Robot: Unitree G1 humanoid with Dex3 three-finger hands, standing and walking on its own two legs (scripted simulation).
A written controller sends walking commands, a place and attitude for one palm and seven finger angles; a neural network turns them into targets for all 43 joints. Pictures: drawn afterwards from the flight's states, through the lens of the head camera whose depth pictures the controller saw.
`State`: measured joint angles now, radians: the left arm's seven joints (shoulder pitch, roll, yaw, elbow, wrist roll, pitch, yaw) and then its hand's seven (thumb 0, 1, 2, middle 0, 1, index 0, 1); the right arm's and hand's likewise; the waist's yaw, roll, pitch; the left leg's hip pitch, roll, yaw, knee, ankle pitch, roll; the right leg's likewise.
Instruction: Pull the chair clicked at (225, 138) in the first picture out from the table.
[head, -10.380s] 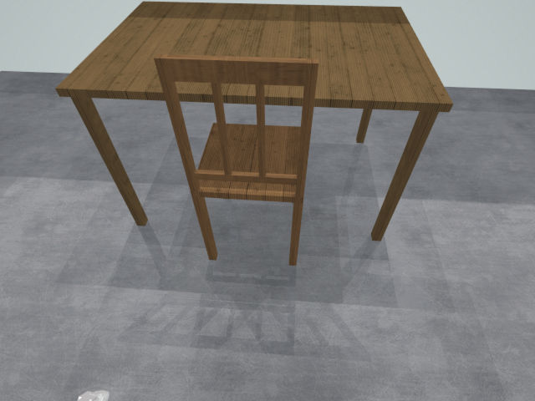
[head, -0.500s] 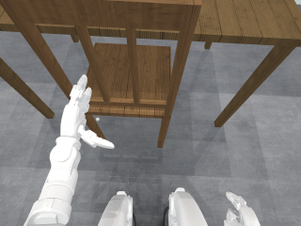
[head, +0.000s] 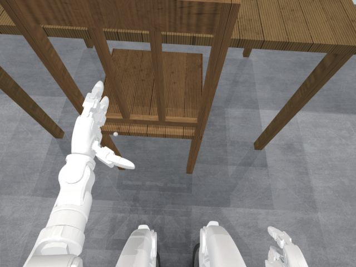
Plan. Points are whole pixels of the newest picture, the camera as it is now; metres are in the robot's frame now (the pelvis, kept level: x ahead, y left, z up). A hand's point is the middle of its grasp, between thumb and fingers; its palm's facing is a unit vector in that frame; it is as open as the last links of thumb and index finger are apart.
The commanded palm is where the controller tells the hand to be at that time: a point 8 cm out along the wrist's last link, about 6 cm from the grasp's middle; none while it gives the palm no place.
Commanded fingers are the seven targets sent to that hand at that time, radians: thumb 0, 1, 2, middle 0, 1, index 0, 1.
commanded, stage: push the fingers through the gap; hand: left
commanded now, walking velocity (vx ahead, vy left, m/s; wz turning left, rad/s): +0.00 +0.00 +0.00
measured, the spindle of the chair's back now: (114, 82) +0.53 +0.16 +0.03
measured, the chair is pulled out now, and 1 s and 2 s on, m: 0.00 0.00 0.00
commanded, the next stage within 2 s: hook a spindle and tug to test in 1.36 s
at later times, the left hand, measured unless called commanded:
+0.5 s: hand (120, 113) +0.45 +0.14 +0.02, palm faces -0.08 -1.00 -0.05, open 16.9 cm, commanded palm +0.43 +0.19 +0.02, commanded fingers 0.00 -0.50 0.30 -0.06 -0.08 -0.06 -0.08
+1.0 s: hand (125, 96) +0.50 +0.13 +0.02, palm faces -0.06 -1.00 -0.05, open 16.9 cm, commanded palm +0.47 +0.18 +0.02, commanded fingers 0.00 -0.50 0.30 -0.06 -0.08 -0.06 -0.08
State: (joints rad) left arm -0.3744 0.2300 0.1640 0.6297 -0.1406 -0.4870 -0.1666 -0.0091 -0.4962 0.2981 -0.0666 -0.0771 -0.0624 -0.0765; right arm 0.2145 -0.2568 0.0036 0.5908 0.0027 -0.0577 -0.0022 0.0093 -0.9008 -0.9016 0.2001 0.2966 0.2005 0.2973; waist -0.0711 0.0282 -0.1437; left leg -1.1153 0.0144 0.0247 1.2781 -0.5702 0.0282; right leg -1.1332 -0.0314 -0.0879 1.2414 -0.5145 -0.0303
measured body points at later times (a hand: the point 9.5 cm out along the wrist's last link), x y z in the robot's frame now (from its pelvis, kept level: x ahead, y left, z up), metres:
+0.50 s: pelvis +0.00 +0.01 +0.00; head +0.14 +0.01 +0.42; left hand +0.45 +0.19 +0.02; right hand +0.07 -0.26 -0.13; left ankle +0.02 +0.10 -0.62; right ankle +0.04 -0.11 -0.62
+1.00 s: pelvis +0.00 +0.01 -0.01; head +0.16 +0.01 +0.41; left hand +0.50 +0.18 +0.02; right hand +0.03 -0.26 -0.13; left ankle +0.02 +0.10 -0.62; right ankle +0.04 -0.11 -0.62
